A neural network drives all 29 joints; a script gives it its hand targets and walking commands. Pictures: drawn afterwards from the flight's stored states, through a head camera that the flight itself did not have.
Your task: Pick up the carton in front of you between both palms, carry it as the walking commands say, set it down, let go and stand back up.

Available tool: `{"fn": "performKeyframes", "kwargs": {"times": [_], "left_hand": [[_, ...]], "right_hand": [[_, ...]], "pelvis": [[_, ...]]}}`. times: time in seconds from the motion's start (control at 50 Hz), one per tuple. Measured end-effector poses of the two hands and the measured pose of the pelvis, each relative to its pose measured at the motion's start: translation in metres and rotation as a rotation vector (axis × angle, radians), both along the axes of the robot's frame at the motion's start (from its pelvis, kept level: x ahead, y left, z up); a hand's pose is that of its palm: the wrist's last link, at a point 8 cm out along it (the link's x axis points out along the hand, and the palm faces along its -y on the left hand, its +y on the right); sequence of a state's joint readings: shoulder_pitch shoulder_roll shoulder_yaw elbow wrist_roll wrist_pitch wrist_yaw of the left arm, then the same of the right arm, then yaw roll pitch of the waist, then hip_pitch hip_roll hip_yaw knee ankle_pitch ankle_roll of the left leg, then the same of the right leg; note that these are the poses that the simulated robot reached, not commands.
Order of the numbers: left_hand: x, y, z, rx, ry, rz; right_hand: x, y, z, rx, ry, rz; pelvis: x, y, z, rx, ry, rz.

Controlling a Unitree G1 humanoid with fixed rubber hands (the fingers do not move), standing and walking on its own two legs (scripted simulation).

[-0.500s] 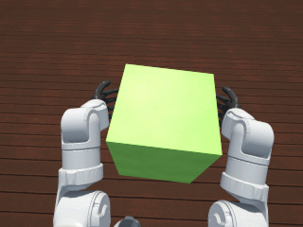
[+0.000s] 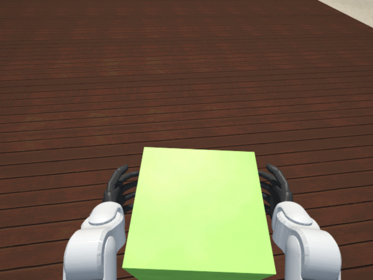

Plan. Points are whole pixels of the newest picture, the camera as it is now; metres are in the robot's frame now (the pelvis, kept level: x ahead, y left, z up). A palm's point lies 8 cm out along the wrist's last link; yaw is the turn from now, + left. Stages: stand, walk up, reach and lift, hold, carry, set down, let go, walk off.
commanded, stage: carry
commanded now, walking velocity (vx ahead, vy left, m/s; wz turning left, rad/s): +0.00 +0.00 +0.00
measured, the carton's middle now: (194, 223) +0.25 +0.00 +0.02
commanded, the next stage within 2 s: none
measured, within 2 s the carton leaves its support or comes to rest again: neither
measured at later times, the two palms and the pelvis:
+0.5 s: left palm (120, 122) +0.46 +0.19 +0.11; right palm (242, 124) +0.46 -0.11 +0.11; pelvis +0.21 +0.04 +0.01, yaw +0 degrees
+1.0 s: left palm (127, 123) +0.48 +0.18 +0.09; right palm (244, 127) +0.48 -0.12 +0.09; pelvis +0.23 +0.03 +0.01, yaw -1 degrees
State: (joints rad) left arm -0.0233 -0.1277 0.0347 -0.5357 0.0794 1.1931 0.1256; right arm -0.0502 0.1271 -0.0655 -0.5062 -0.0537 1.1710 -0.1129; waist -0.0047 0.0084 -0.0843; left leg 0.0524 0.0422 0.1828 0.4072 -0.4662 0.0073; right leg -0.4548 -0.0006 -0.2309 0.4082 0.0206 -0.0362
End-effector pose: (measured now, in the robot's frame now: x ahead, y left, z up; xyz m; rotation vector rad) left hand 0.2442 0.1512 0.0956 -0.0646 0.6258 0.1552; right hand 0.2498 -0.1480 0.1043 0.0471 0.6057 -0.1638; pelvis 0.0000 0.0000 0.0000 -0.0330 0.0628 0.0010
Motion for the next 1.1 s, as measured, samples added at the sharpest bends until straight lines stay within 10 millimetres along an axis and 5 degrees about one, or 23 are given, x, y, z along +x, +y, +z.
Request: {"fn": "performKeyframes", "kwargs": {"times": [0.06,0.18,0.36,0.48,0.62,0.82,1.1], "left_hand": [[0.035,0.004,0.002,0.022,0.016,0.031],[0.082,0.017,0.012,0.013,0.073,0.072],[0.167,0.033,0.018,-0.005,0.023,0.026],[0.209,0.036,0.013,0.000,0.049,-0.005],[0.233,0.033,0.014,0.015,0.044,-0.023],[0.239,0.031,0.014,0.018,0.047,-0.020],[0.226,0.023,-0.023,0.055,0.093,-0.050]], "right_hand": [[0.045,0.005,-0.003,0.019,0.016,0.033],[0.103,0.018,0.006,0.009,0.071,0.074],[0.172,0.033,0.016,-0.012,0.022,0.029],[0.206,0.036,0.010,-0.006,0.048,-0.003],[0.225,0.032,0.007,0.011,0.044,-0.021],[0.233,0.031,0.007,0.006,0.048,-0.014],[0.218,0.022,-0.029,-0.036,0.095,-0.002]], "pelvis": [[0.038,-0.003,-0.001,-0.016,-0.005,0.015],[0.092,0.002,0.016,0.015,0.000,0.037],[0.174,0.028,0.012,0.032,-0.017,0.010],[0.207,0.039,0.011,0.036,0.006,-0.008],[0.227,0.040,0.013,0.032,0.021,-0.021],[0.239,0.038,0.016,0.032,0.016,-0.024],[0.217,0.031,0.006,0.038,-0.001,-0.027]]}}
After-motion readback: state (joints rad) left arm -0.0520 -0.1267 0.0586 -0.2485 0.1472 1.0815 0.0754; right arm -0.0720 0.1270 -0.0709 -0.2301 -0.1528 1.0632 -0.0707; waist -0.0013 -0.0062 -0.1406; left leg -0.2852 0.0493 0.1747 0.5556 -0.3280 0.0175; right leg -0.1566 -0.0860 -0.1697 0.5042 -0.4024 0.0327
